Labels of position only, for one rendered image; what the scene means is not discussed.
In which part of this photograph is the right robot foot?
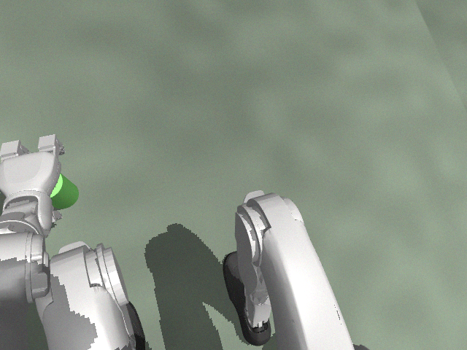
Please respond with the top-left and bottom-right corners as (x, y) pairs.
(223, 252), (271, 346)

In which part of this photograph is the can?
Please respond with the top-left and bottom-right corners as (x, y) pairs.
(50, 174), (79, 209)

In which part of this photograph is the left robot arm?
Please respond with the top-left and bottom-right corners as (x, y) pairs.
(0, 190), (53, 350)

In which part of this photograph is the left robot foot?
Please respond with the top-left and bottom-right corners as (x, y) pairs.
(126, 301), (145, 350)

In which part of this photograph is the left robot hand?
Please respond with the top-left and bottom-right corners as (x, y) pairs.
(0, 134), (65, 223)

